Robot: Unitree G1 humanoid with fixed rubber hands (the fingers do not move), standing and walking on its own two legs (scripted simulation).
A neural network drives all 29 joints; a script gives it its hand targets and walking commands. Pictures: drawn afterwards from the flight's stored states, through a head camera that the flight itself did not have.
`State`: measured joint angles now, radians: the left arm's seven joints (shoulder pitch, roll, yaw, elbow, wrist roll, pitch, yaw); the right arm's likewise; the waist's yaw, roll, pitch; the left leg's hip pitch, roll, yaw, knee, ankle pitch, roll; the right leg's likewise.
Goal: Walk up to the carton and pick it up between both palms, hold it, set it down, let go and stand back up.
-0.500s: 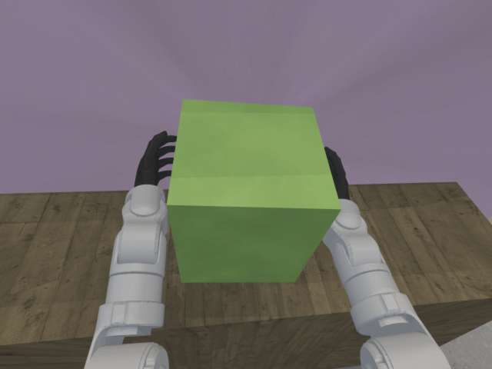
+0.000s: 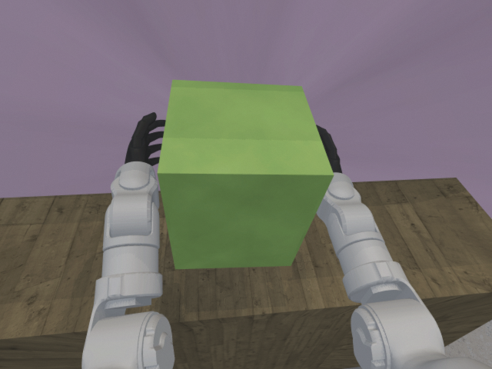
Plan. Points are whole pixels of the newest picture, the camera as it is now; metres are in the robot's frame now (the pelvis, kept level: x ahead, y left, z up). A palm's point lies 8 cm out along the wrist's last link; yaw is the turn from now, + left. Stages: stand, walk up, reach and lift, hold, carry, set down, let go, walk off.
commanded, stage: reach and lift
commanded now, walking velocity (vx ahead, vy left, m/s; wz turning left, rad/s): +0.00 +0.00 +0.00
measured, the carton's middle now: (236, 180) +0.38 -0.01 +0.12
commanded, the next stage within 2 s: hold in 0.72 s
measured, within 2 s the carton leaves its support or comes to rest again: neither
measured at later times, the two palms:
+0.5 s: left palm (133, 158) +0.38 +0.15 +0.17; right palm (322, 169) +0.37 -0.15 +0.15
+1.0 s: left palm (130, 154) +0.38 +0.15 +0.19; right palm (325, 163) +0.36 -0.15 +0.16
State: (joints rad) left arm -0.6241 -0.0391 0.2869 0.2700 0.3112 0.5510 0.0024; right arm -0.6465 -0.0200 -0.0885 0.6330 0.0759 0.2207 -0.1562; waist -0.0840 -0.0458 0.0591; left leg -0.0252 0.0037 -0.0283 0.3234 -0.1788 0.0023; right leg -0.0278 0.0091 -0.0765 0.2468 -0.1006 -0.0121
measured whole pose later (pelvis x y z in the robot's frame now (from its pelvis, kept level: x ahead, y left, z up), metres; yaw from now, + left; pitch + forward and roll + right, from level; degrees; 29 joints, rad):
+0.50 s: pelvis +0.00 +0.01 +0.00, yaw +0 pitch -8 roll -1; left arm -0.63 -0.03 0.26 0.20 0.32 0.62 0.00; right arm -0.64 -0.04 -0.06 0.58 0.13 0.25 -0.17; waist -0.10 -0.05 0.08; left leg -0.02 -0.01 -0.03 0.36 -0.20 0.01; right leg -0.01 0.00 -0.08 0.26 -0.11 0.00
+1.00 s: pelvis -0.01 +0.01 +0.00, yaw +0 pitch -8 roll -1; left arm -0.68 -0.03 0.30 0.24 0.32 0.65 -0.01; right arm -0.70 -0.04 -0.08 0.62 0.13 0.28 -0.17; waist -0.09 -0.05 0.07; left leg -0.02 0.00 -0.03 0.35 -0.19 0.01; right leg -0.02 0.00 -0.08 0.26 -0.10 -0.01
